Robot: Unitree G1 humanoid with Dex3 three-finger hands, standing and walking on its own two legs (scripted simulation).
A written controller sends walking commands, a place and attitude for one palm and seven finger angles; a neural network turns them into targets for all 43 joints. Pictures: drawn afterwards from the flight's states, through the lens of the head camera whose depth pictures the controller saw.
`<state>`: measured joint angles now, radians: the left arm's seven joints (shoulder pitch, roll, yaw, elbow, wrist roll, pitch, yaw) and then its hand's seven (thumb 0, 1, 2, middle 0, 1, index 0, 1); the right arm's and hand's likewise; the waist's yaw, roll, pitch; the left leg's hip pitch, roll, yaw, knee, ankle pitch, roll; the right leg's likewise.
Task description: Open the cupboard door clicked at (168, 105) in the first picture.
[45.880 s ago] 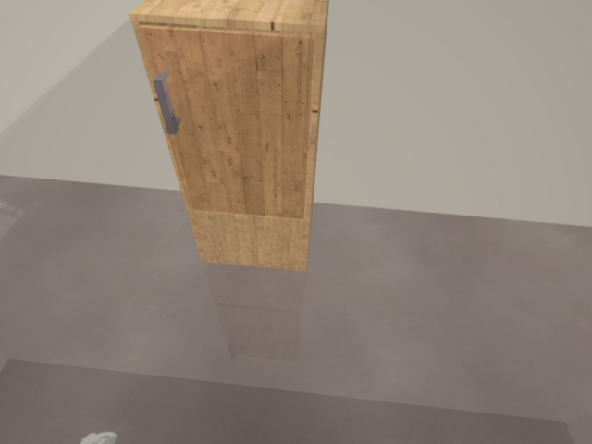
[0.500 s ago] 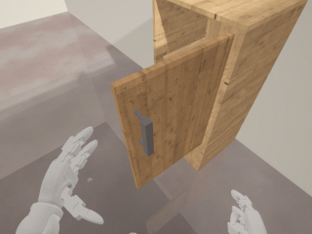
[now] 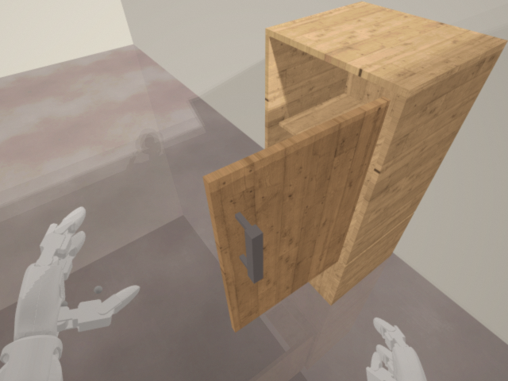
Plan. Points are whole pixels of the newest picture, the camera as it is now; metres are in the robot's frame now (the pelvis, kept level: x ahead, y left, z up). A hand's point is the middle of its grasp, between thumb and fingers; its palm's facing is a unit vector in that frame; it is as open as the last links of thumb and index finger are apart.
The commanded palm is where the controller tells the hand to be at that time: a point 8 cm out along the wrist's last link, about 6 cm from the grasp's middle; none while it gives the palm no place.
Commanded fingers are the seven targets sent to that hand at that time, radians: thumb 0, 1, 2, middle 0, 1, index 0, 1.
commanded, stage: draw the hand back to the body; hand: left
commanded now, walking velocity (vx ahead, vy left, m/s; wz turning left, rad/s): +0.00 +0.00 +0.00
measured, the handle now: (248, 248) +0.35 +0.06 +0.00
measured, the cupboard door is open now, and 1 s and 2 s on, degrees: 88 88 88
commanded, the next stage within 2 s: step back with the hand held close in 0.66 s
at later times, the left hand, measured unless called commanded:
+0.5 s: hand (65, 275) +0.19 +0.25 +0.15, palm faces +0.45 -0.80 -0.40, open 7.6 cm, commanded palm +0.14 +0.29 +0.17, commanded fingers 0.00 0.90 0.90 -0.20 -0.30 -0.20 -0.30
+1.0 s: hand (61, 278) +0.18 +0.24 +0.16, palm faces +0.37 -0.79 -0.50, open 7.4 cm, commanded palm +0.13 +0.29 +0.18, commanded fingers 0.00 0.90 0.90 -0.20 -0.30 -0.20 -0.30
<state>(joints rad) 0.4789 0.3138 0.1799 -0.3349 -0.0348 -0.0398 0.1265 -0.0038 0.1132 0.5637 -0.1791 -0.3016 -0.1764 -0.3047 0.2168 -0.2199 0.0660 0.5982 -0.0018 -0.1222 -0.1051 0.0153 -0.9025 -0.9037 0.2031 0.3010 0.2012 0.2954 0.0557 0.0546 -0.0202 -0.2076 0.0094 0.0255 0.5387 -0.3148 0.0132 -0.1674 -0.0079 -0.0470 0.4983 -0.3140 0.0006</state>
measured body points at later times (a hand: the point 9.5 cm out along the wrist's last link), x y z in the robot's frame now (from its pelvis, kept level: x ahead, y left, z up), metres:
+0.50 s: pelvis +0.00 -0.01 +0.01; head -0.02 -0.04 +0.46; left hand +0.16 +0.29 +0.18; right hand +0.19 -0.23 -0.08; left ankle -0.02 +0.11 -0.74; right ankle -0.03 -0.12 -0.74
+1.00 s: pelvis -0.02 -0.01 +0.01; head -0.02 -0.03 +0.46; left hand +0.16 +0.28 +0.19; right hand +0.16 -0.25 -0.08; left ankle -0.02 +0.11 -0.74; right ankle -0.03 -0.12 -0.74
